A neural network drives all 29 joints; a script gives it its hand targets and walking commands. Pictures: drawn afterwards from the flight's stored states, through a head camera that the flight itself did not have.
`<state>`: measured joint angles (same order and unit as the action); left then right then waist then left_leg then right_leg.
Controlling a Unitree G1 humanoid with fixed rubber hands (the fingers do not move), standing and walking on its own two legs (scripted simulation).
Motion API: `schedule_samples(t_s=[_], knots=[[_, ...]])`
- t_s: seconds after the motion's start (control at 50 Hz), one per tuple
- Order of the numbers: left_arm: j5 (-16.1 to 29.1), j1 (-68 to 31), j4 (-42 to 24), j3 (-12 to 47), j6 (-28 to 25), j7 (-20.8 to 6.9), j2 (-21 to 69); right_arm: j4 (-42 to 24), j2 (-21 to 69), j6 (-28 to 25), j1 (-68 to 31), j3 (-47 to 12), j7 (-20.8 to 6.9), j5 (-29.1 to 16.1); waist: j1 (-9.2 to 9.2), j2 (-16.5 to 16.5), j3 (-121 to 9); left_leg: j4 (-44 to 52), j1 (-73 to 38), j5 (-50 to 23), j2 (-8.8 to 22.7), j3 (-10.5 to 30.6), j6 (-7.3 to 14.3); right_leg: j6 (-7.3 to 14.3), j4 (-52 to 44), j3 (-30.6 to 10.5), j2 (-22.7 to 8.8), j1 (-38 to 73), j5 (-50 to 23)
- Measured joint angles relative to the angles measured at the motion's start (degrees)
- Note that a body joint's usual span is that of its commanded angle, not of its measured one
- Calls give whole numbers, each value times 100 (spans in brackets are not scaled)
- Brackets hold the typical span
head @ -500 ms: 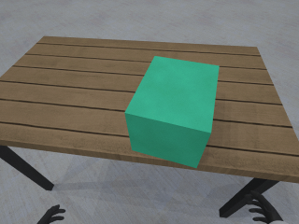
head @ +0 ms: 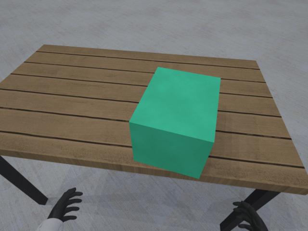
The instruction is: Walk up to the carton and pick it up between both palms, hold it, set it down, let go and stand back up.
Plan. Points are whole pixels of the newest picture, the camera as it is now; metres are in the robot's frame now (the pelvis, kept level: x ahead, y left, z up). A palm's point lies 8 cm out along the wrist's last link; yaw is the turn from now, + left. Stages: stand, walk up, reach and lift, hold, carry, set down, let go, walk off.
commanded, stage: reach and lift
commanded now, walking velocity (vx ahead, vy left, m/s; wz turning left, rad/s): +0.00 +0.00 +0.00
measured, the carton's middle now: (177, 119) +0.44 -0.05 +0.04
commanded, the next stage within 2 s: none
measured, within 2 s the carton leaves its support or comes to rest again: neither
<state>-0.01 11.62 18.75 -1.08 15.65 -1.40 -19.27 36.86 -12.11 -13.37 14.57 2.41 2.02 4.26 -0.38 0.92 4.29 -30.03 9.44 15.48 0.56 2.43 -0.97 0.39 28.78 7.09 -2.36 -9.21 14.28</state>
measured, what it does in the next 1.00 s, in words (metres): stands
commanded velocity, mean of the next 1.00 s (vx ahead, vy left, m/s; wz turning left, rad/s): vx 0.00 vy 0.00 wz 0.00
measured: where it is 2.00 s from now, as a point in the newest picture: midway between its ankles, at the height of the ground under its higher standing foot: outside the picture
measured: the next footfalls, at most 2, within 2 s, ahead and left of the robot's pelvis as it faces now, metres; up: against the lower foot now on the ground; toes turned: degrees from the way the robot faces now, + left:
none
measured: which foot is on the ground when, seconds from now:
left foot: down 0.00-1.00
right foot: down 0.00-1.00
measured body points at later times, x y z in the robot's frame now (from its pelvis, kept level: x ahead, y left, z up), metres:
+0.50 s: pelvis +0.02 +0.01 +0.01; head +0.03 +0.03 +0.46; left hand +0.21 +0.26 -0.01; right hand +0.19 -0.21 -0.02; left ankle +0.02 +0.13 -0.74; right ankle +0.02 -0.11 -0.74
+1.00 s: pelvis +0.01 +0.01 +0.01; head +0.02 +0.03 +0.46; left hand +0.24 +0.24 +0.03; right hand +0.21 -0.19 +0.02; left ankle +0.02 +0.13 -0.74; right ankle +0.02 -0.11 -0.74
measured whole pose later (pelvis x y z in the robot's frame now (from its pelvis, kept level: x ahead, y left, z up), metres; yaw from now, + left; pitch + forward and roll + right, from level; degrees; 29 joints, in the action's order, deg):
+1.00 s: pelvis +0.01 +0.01 +0.01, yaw +0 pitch -4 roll -1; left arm 12.0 15.4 -0.6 0.5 2.9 -4.8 -20.3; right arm 1.3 1.3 -3.0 19.9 2.4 12.6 -6.1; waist -0.4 1.0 4.3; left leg -26.5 8.2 14.6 0.6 2.3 -0.6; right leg -0.3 22.5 7.1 -2.1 -6.7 11.9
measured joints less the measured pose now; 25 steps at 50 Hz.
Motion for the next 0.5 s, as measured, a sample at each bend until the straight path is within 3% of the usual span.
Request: schedule_samples(t_s=[0.32,0.5], knots=[[205,673,-1048,0,-415,-1,1,-1238,530,224,334,1,185,-341,1,4,2,256,-93,-46,0,-11,31,-80,-516,0,24,211,-197],[415,763,-1462,0,-746,-134,0,-2053,646,246,664,1,484,-673,1,5,2,347,-128,-51,0,-14,32,-94,-619,0,28,251,-206]])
